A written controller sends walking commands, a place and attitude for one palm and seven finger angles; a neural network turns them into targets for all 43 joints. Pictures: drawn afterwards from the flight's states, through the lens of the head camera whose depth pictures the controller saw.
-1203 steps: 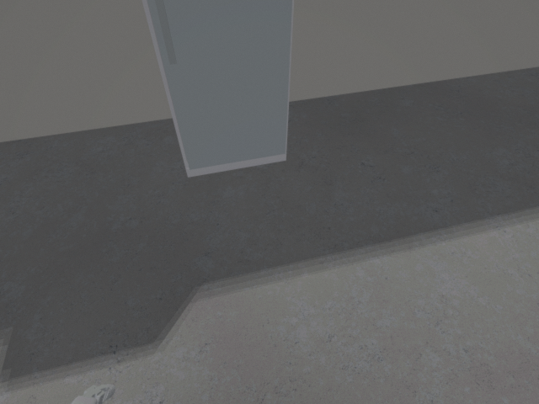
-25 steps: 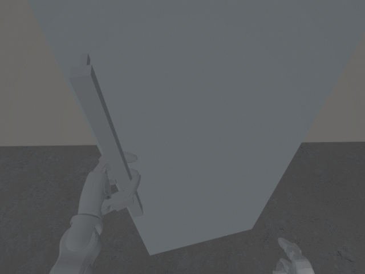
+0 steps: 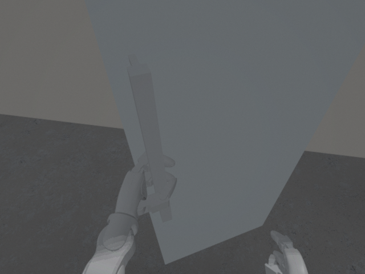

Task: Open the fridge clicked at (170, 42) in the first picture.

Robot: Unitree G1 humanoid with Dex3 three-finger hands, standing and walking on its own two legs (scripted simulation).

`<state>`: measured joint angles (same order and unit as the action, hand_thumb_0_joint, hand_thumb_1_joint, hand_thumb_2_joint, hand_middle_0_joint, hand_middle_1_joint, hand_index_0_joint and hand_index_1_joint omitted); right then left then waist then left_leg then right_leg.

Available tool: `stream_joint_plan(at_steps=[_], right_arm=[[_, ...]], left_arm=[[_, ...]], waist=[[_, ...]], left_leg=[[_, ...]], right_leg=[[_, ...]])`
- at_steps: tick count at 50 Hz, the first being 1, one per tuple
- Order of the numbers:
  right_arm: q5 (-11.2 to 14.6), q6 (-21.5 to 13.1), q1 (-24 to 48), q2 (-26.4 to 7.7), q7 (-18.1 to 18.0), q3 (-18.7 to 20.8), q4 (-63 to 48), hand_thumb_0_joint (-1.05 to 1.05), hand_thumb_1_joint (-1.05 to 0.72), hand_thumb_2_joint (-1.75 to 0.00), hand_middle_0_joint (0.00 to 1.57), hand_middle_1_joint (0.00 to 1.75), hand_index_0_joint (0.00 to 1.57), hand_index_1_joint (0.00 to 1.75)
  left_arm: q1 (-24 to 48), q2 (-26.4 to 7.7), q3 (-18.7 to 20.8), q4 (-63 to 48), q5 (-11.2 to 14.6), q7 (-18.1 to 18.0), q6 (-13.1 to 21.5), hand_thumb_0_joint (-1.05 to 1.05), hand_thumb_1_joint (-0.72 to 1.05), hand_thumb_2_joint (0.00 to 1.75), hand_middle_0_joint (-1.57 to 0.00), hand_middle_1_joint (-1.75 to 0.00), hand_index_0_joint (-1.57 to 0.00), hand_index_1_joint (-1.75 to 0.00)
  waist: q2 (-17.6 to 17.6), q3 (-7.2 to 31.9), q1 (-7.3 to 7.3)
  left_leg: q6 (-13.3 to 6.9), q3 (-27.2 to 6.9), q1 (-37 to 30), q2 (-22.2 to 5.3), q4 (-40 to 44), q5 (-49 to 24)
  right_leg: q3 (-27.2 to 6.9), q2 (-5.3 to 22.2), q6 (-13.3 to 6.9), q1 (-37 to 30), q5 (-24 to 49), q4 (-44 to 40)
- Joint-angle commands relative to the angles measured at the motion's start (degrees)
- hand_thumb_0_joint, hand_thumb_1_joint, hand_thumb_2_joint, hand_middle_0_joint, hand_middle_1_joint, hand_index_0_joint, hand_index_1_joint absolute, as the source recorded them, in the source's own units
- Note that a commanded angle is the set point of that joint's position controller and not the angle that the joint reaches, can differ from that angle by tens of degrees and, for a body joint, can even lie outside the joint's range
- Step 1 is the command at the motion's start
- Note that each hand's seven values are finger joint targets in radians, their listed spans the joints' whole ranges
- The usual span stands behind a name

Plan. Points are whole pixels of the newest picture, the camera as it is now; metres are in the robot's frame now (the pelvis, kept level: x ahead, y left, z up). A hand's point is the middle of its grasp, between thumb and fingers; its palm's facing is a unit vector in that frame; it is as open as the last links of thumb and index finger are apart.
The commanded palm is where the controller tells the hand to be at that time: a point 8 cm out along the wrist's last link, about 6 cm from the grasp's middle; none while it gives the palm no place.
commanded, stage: walk backward, drawing the door open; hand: left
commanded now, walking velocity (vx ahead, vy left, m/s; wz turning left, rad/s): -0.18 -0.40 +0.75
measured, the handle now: (154, 160) +0.30 +0.07 +0.13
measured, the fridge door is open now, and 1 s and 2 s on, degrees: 31 67 85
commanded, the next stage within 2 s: stop walking and hold the door back in 1.40 s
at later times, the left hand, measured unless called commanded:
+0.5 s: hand out of the picture +0.12 -0.05 +0.09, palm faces +0.02 -1.00 -0.09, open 6.9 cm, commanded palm +0.09 -0.01 +0.10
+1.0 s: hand out of the picture +0.05 -0.19 +0.09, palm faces +0.40 -0.91 -0.08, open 6.9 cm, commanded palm +0.00 -0.16 +0.10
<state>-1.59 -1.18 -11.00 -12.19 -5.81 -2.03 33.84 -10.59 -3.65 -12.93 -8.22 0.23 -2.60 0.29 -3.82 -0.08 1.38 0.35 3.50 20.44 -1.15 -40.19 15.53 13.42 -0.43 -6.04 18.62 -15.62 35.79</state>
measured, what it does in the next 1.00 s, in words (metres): steps to the right, turning left: right foot, then left foot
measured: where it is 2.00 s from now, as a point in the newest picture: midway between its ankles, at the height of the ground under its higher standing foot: outside the picture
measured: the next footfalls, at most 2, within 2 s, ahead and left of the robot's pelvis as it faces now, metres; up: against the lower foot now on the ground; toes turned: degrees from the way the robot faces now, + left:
right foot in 0.24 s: +0.00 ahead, -0.20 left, +0.00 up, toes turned +9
left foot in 0.44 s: -0.08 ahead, -0.01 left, +0.00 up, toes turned +21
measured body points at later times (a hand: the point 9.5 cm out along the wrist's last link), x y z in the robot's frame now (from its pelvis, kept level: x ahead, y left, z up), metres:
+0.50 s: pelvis -0.13 -0.16 -0.01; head -0.11 -0.15 +0.44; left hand +0.11 +0.00 +0.10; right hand +0.11 -0.32 -0.09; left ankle -0.11 -0.02 -0.72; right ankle -0.05 -0.24 -0.67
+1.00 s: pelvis -0.14 -0.39 +0.00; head -0.09 -0.34 +0.44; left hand +0.02 -0.14 +0.10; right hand +0.14 -0.43 -0.10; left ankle -0.19 -0.22 -0.72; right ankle -0.01 -0.47 -0.68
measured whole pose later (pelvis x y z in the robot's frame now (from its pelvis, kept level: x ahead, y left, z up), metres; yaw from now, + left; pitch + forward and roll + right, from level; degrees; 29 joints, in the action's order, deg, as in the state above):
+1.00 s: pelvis -0.14 -0.39 +0.00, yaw +44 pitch -2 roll -2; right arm -1.6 -5.4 -5.3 -10.8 -2.2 -0.1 35.4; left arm -0.4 -6.3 -17.5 -11.2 -1.0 -0.2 2.7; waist -2.4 -11.8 2.3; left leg 3.0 -3.3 24.3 -5.3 -39.8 13.8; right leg 0.1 0.7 1.7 28.5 -22.5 57.3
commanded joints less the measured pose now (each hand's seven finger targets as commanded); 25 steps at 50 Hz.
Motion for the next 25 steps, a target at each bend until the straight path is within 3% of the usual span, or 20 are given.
stream_joint_plan(at_steps=[1,2,4,5,7,9,10,11,12,13,14,16,17,19,20,21,22,23,24,25], right_arm=[[-1.89,-4.06,5.74,-6.91,0.7,2.6,-8.7,0.0,-0.9,-0.9,0.2,0.3,0.2,0.3],[-1.43,-3.02,7.66,-6.85,0.9,2.77,-9.33,0.0,-0.9,-0.9,0.2,0.3,0.2,0.3],[-2.16,-3.46,11.5,-5.4,0.69,2.46,-7.86,0.0,-0.9,-0.9,0.2,0.3,0.2,0.3],[-1.53,-3.6,13.04,-5.53,1.02,2.48,-7.3,0.0,-0.9,-0.9,0.2,0.3,0.2,0.3],[-0.62,-4.21,13.92,-5.44,1.47,2.95,-7.18,0.0,-0.9,-0.9,0.2,0.3,0.2,0.3],[0.26,-5.78,11.82,-5.17,1.6,4.1,-5.15,0.0,-0.9,-0.9,0.2,0.3,0.2,0.3],[0.54,-6.27,11.32,-4.68,1.64,4.31,-4.17,0.0,-0.9,-0.9,0.2,0.3,0.2,0.3],[0.82,-6.41,9.91,-3.16,1.69,4.45,-3.42,0.0,-0.9,-0.9,0.2,0.3,0.2,0.3],[0.93,-6.67,8.5,-1.85,1.75,4.38,-2.49,0.0,-0.9,-0.9,0.2,0.3,0.2,0.3],[0.8,-6.93,8.89,-0.39,1.4,4.25,-2.36,0.0,-0.9,-0.9,0.2,0.3,0.2,0.3],[0.68,-6.9,8.91,-0.52,1.09,4.02,-2.73,0.0,-0.9,-0.9,0.2,0.3,0.2,0.3],[1.13,-7.06,10.54,-1.73,0.1,4.31,-3.7,0.0,-0.9,-0.9,0.2,0.3,0.2,0.3],[1.02,-7.73,10.91,-2.06,-0.18,4.27,-3.28,0.0,-0.9,-0.9,0.2,0.3,0.2,0.3],[0.14,-8.91,7.74,-2.4,-0.69,3.34,-3.74,0.0,-0.9,-0.9,0.2,0.3,0.2,0.3],[0.01,-9.58,5.92,-3.88,-0.79,3.37,-3.39,0.0,-0.9,-0.9,0.2,0.3,0.2,0.3],[-1.24,-10.11,5.26,-7.17,-0.04,4.49,-4.47,0.0,-0.9,-0.9,0.2,0.3,0.2,0.3],[-1.99,-8.99,4.54,-7.79,0.82,4.25,-4.06,0.0,-0.9,-0.9,0.2,0.3,0.2,0.3],[-1.63,-8.32,8.91,-8.43,1.68,4.3,-5.91,0.0,-0.9,-0.9,0.2,0.3,0.2,0.3],[-1.76,-8.29,9.88,-6.74,1.66,4.51,-5.37,0.0,-0.9,-0.9,0.2,0.3,0.2,0.3],[-1.66,-8.53,11.51,-6.88,1.74,4.6,-5.96,0.0,-0.9,-0.9,0.2,0.3,0.2,0.3]], left_arm=[[8.2,-2.31,-1.45,-13.94,-1.58,-0.61,5.55,0.0,0.9,0.9,-0.45,-1.4,-0.45,-1.4],[7.2,-2.83,-0.68,-13.94,-1.72,-1.1,5.65,0.0,0.9,0.9,-0.45,-1.4,-0.45,-1.4],[11.01,-4.99,1.07,-20.91,-2.31,-0.56,6.5,0.0,0.9,0.9,-0.45,-1.4,-0.45,-1.4],[10.58,-3.78,0.45,-19.15,-2.16,-0.84,6.37,0.0,0.9,0.9,-0.45,-1.4,-0.45,-1.4],[11.1,-0.56,-1.58,-15.52,-1.22,-1.55,5.68,0.0,0.9,0.9,-0.45,-1.4,-0.45,-1.4],[11.92,1.1,-3.13,-13.18,-1.02,-1.68,5.4,0.0,0.9,0.9,-0.45,-1.4,-0.45,-1.4],[12.75,0.27,-3.29,-13.48,-1.38,-1.61,5.52,0.0,0.9,0.9,-0.45,-1.4,-0.45,-1.4],[13.55,-0.73,-3.32,-14.66,-1.55,-1.4,5.7,0.0,0.9,0.9,-0.45,-1.4,-0.45,-1.4],[14.0,-3.57,-1.55,-15.68,-1.54,-1.22,5.77,0.0,0.9,0.9,-0.45,-1.4,-0.45,-1.4],[15.89,-3.78,-0.53,-18.26,-1.29,-1.28,6.08,0.0,0.9,0.9,-0.45,-1.4,-0.45,-1.4],[17.16,-4.11,0.12,-19.35,-1.36,-1.35,6.27,0.0,0.9,0.9,-0.45,-1.4,-0.45,-1.4],[16.54,-4.23,0.93,-14.67,-1.97,-0.75,4.85,0.0,0.9,0.9,-0.45,-1.4,-0.45,-1.4],[17.6,-3.71,0.19,-13.52,-1.99,-0.13,4.64,0.0,0.9,0.9,-0.45,-1.4,-0.45,-1.4],[19.41,0.21,-2.74,-13.45,-2.14,1.0,5.12,0.0,0.9,0.9,-0.45,-1.4,-0.45,-1.4],[19.89,1.33,-4.72,-14.38,-1.47,1.61,5.77,0.0,0.9,0.9,-0.45,-1.4,-0.45,-1.4],[17.65,3.11,-6.29,-13.43,-1.53,2.24,7.01,0.0,0.9,0.9,-0.45,-1.4,-0.45,-1.4],[16.09,1.38,-6.98,-11.28,-4.25,2.05,7.6,0.0,0.9,0.9,-0.45,-1.4,-0.45,-1.4],[16.07,0.67,-5.88,-15.56,-3.21,2.13,8.49,0.0,0.9,0.9,-0.45,-1.4,-0.45,-1.4],[15.59,0.24,-5.17,-18.02,-3.65,2.18,8.9,0.0,0.9,0.9,-0.45,-1.4,-0.45,-1.4],[18.95,-0.48,-4.76,-22.5,-3.03,1.99,9.22,0.0,0.9,0.9,-0.45,-1.4,-0.45,-1.4]], waist=[[-11.1,8.03,0.51],[-5.95,7.15,0.15],[-1.86,6.41,-0.41],[0.68,5.38,-1.18],[0.19,6.75,-2.18],[-5.37,10.99,-1.22],[-5.11,12.83,-0.78],[0.16,14.62,0.31],[7.7,14.42,0.88],[11.35,14.34,0.97],[10.54,14.22,1.32],[16.84,8.33,0.17],[17.54,6.07,0.15],[14.48,2.41,2.22],[5.61,2.35,3.92],[-11.49,2.69,2.79],[-10.55,4.92,2.39],[-3.34,7.69,1.25],[-0.16,8.73,0.92],[-3.54,7.14,0.39]], left_leg=[[-9.41,-42.79,-8.74,-24.09,28.97,-13.9],[-12.03,-46.27,-4.88,-25.95,31.8,-4.28],[-9.99,-39.26,-1.99,-22.15,28.74,-0.18],[-8.77,-33.63,1.5,-20.15,27.9,5.19],[-3.26,-22.13,9.5,-12.55,29.41,12.26],[0.79,-16.43,6.38,-6.88,29.2,13.72],[2.3,-13.28,3.92,-3.78,26.48,13.19],[3.87,-8.11,0.95,0.25,18.9,11.77],[5.74,-1.56,-4.88,3.84,7.05,6.07],[6.34,1.86,-8.46,4.17,-5.21,2.56],[5.84,2.23,-7.26,3.81,-12.8,4.74],[2.39,1.1,0.82,1.09,-22.11,13.05],[1.91,0.02,1.4,-0.58,-21.2,13.54],[0.79,-3.19,-2.4,-3.24,-1.59,7.96],[-1.03,-10.77,-9.31,-6.93,14.69,-10.99],[-4.94,-38.26,-14.63,-22.91,24.04,-30.43],[-8.39,-48.72,-14.3,-28.24,25.26,-30.46],[-12.05,-47.42,-11.28,-29.88,27.79,-15.93],[-12.05,-42.11,-11.04,-26.25,23.81,-11.64],[-11.11,-39.37,-6.96,-24.15,22.71,-8.61]], right_leg=[[-17.71,-0.47,7.7,11.82,-10.91,28.13],[-19.89,0.55,8.67,10.32,-8.98,32.01],[-22.25,1.72,8.23,10.85,-6.53,30.3],[-22.1,1.95,7.74,6.46,-5.49,25.6],[-16.14,-1.39,6.0,-9.16,-5.91,8.38],[-10.29,-4.53,4.65,-15.62,-8.98,-5.42],[-10.07,-3.96,3.94,-15.77,-9.44,-10.75],[-12.57,-0.11,2.02,-12.41,-11.63,-15.42],[-15.0,6.4,-0.82,-3.22,-16.87,-18.74],[-14.88,10.86,-3.8,3.18,-16.02,-21.72],[-12.21,12.64,-4.9,4.97,-10.7,-20.01],[-11.26,15.85,-4.61,6.88,-8.37,-19.02],[-10.5,15.72,-4.99,7.0,-5.36,-17.07],[-5.35,11.46,-2.41,7.11,7.75,-1.95],[-4.6,6.37,1.24,13.67,4.72,13.59],[-7.82,-1.18,5.98,24.02,-14.73,27.53],[-16.94,1.42,7.68,22.6,-14.8,36.73],[-21.7,2.61,8.73,18.41,-10.29,38.84],[-22.55,3.13,8.75,18.72,-8.69,36.47],[-22.67,3.78,8.8,17.36,-7.89,33.8]])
